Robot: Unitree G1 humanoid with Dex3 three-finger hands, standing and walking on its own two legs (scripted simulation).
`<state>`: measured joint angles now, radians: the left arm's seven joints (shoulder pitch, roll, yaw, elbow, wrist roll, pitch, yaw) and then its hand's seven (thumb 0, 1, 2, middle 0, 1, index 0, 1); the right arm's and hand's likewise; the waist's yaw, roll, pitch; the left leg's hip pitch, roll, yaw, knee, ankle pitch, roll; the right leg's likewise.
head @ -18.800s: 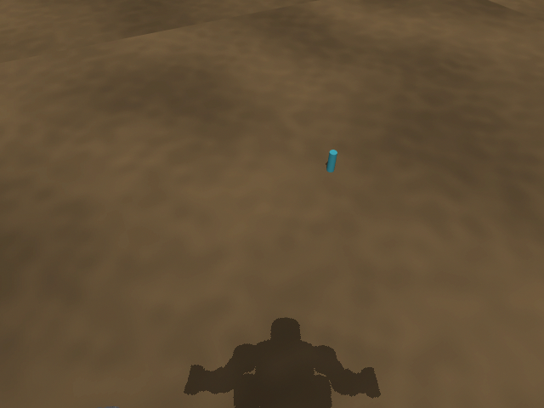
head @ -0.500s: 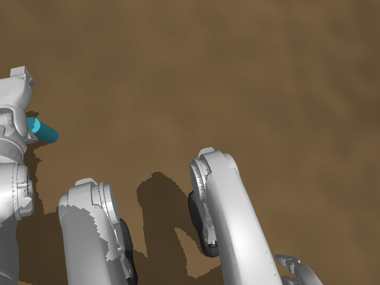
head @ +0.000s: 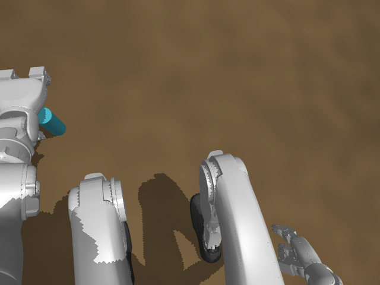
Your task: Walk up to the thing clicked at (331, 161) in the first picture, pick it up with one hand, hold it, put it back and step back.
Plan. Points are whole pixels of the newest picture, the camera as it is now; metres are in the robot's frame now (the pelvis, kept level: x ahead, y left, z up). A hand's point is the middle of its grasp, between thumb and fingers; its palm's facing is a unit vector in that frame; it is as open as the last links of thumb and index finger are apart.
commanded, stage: rest palm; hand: left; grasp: from above
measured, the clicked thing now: (51, 122) +0.49 +0.27 -0.28
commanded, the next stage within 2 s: close in 0.90 s
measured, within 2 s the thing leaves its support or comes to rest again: neither
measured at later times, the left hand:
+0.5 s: hand (45, 119) +0.48 +0.26 -0.22, palm faces -0.44 -0.07 -0.90, open 14.0 cm
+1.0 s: hand (46, 123) +0.47 +0.27 -0.24, palm faces -0.45 -0.09 -0.89, open 13.7 cm
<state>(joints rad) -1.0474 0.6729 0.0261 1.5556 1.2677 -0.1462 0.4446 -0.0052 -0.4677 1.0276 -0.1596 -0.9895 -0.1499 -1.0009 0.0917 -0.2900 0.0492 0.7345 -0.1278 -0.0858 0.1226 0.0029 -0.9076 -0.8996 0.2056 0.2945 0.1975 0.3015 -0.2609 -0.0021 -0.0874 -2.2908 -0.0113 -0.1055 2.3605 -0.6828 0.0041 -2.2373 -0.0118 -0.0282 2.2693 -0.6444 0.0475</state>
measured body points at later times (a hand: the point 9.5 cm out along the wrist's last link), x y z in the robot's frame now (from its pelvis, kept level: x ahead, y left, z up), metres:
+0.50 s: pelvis +0.01 +0.00 -0.03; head +0.26 +0.06 +0.34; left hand +0.50 +0.26 -0.17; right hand +0.01 -0.28 -0.12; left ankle +0.08 +0.12 -0.31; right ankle +0.11 -0.14 -0.31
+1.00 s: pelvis +0.01 +0.00 -0.04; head +0.26 +0.07 +0.32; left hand +0.49 +0.27 -0.19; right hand +0.01 -0.28 -0.11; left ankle +0.08 +0.12 -0.31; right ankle +0.11 -0.14 -0.31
